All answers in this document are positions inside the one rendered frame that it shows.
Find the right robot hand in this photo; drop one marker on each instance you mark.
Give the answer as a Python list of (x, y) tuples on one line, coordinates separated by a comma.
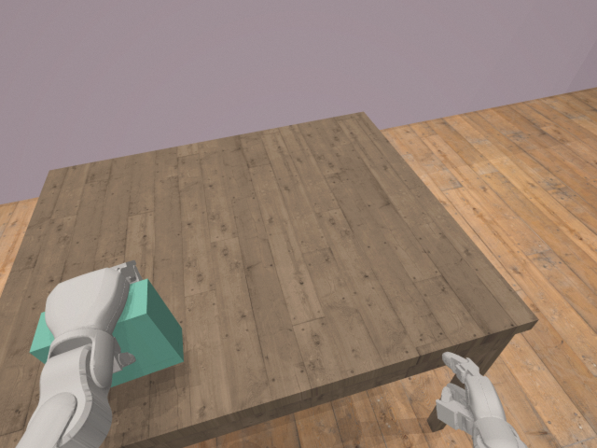
[(459, 408)]

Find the table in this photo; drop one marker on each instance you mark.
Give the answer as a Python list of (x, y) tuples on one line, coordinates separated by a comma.
[(304, 264)]

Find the right robot forearm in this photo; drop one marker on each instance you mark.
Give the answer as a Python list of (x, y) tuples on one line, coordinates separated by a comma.
[(493, 432)]

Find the left robot forearm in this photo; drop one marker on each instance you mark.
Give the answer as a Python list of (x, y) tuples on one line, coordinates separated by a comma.
[(73, 409)]

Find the sponge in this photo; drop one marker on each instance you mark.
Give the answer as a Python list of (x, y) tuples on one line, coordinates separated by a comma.
[(146, 329)]

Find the left robot hand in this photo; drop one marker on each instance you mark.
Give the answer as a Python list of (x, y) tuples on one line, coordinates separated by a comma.
[(93, 300)]

